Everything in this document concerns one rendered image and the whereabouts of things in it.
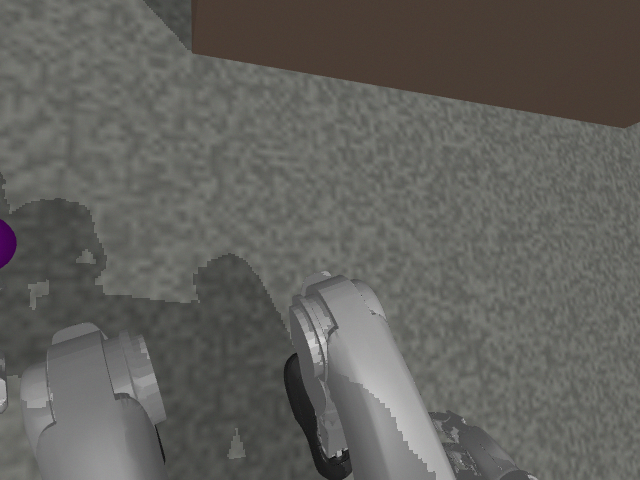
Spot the right robot foot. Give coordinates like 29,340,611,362
284,353,352,480

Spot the right robot hand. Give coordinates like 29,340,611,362
428,410,520,480

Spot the ball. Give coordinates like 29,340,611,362
0,219,17,268

